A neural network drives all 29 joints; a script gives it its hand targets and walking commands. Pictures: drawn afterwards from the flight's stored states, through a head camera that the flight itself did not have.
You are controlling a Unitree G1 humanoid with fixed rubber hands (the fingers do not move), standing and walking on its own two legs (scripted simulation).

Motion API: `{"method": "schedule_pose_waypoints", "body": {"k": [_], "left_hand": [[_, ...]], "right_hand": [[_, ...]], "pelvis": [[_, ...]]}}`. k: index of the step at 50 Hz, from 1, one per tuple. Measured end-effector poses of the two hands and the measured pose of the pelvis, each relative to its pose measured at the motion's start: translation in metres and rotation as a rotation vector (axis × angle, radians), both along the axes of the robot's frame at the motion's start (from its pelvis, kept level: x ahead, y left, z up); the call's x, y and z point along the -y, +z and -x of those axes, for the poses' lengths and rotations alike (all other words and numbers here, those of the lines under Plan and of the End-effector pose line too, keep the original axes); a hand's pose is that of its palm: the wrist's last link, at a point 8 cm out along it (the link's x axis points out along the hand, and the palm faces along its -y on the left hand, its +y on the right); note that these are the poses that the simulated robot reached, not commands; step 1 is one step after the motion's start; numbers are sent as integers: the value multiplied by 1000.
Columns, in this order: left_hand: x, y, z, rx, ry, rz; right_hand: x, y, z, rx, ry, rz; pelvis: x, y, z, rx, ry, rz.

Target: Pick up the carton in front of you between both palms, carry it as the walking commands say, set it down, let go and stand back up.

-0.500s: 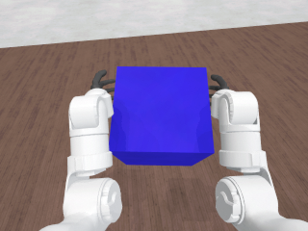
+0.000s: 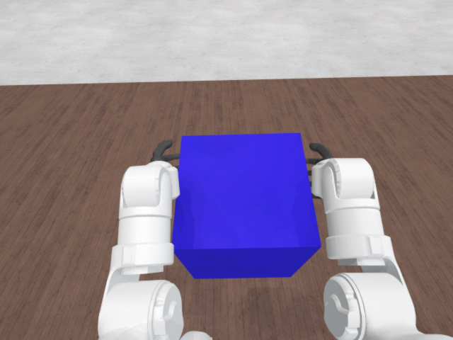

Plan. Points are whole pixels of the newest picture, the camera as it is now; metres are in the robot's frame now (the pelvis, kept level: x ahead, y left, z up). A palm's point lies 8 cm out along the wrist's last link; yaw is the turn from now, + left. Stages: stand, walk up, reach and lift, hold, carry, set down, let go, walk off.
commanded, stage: carry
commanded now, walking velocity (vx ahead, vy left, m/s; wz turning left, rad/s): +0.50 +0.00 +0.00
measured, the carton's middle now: (241, 213) +0.37 +0.02 -0.02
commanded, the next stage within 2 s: none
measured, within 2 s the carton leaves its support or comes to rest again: neither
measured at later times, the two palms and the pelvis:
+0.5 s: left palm (191, 81) +0.69 +0.15 +0.06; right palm (305, 95) +0.65 -0.13 +0.06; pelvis +0.29 +0.04 -0.04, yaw -2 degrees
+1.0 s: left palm (210, 49) +0.93 +0.13 +0.01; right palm (298, 52) +0.94 -0.15 +0.00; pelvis +0.57 -0.02 -0.09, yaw -1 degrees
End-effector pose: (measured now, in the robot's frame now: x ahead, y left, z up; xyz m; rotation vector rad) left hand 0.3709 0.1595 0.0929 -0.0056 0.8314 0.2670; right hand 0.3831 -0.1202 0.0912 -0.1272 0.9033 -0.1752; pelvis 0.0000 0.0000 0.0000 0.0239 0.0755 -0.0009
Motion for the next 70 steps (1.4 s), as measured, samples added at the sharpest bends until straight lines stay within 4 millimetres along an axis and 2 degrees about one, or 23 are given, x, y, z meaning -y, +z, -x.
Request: {"method": "schedule_pose_waypoints", "body": {"k": [3,6,11,15,17,23,26,29,34,37,40,42,47,52,58,62,64,66,70], "left_hand": [[-6,-12,-20,-46,54,6],[-9,-12,-54,-35,75,1],[-12,-2,-132,46,41,-20],[-16,0,-202,133,-16,-28],[-15,-5,-234,163,-56,-26],[2,-26,-296,57,-144,-8],[10,-33,-326,32,-169,12],[15,-35,-356,30,-170,32],[25,-26,-417,76,-153,31],[34,-21,-458,105,-145,18],[42,-27,-499,125,-133,-10],[44,-38,-518,115,-124,-44],[35,-75,-542,-7,-42,-36],[30,-83,-584,-24,17,-35],[25,-70,-665,48,10,-35],[16,-65,-726,112,-12,-43],[12,-69,-758,145,-37,-43],[9,-80,-785,144,-61,-37],[14,-105,-823,45,-99,-20]], "right_hand": [[-6,-18,-27,-47,24,-19],[-9,-26,-60,-37,17,-50],[-13,-24,-127,45,-9,-70],[-16,-19,-187,135,-33,-46],[-15,-20,-212,167,-39,-11],[1,-33,-251,64,-145,-1],[8,-33,-274,40,-185,9],[14,-28,-305,38,-207,13],[24,-17,-372,84,-195,11],[33,-16,-416,112,-169,13],[42,-27,-462,132,-125,14],[45,-42,-490,123,-92,7],[37,-78,-533,6,-31,0],[31,-95,-582,-11,-8,-33],[27,-88,-656,61,-34,-53],[18,-80,-716,126,-40,-45],[14,-80,-745,159,-44,-25],[11,-87,-768,160,-40,9],[16,-112,-789,59,-95,13]], "pelvis": [[2,3,-31,2,0,-8],[-2,3,-64,0,-2,-3],[-14,-8,-129,-5,-8,26],[-27,-40,-194,13,-35,62],[-30,-51,-217,6,-23,29],[-42,-47,-271,-3,-34,47],[-41,-44,-301,-9,-40,52],[-36,-42,-333,-13,-42,52],[-22,-45,-391,-18,-33,41],[-12,-56,-434,-21,-29,26],[1,-81,-481,-9,-17,-1],[6,-91,-503,-12,-21,10],[20,-90,-546,0,-17,-9],[22,-88,-589,5,-16,-7],[13,-93,-656,-8,-21,20],[3,-113,-715,-5,-31,45],[-3,-132,-746,2,-40,60],[-6,-140,-766,-2,-25,31],[-15,-140,-802,-1,-30,49]]}}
